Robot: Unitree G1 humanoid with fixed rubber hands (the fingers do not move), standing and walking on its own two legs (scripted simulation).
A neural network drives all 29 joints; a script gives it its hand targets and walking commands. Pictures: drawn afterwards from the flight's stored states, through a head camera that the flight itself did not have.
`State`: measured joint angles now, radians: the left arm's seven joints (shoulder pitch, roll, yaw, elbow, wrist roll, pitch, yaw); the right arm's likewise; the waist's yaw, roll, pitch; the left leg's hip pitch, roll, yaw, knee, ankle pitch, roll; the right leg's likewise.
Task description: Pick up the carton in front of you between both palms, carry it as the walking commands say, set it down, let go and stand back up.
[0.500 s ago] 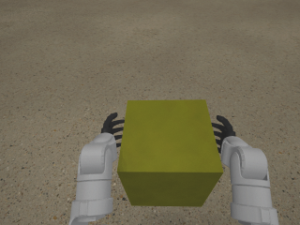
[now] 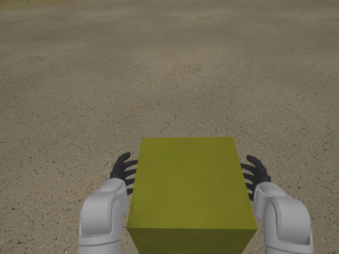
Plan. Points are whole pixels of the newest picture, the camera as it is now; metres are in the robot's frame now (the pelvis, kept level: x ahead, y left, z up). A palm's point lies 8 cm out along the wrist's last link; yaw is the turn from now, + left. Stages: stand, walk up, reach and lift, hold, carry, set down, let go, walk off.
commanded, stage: carry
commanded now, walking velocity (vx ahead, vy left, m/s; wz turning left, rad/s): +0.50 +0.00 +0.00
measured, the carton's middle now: (187, 204) +0.26 +0.00 +0.01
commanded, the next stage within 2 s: none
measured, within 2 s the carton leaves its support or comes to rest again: neither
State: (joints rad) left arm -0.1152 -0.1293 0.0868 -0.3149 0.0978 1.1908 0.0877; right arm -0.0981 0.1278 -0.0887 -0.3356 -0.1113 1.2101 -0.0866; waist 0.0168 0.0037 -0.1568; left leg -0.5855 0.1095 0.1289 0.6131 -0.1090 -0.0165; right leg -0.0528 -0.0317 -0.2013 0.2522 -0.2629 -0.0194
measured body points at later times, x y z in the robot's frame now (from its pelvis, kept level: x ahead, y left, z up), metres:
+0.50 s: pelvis +0.31 +0.03 +0.00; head +0.29 +0.03 +0.45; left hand +0.59 +0.17 +0.09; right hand +0.57 -0.13 +0.09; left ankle +0.22 +0.12 -0.75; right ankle +0.44 -0.12 -0.71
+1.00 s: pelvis +0.63 -0.01 +0.00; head +0.63 -0.02 +0.45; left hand +0.91 +0.14 +0.09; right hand +0.90 -0.16 +0.08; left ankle +0.78 +0.13 -0.71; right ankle +0.51 -0.10 -0.75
